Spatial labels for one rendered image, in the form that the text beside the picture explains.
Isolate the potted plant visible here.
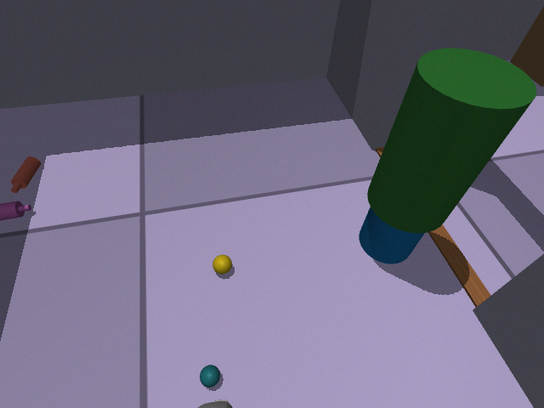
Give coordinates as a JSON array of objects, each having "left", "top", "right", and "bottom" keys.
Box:
[{"left": 359, "top": 48, "right": 537, "bottom": 264}]

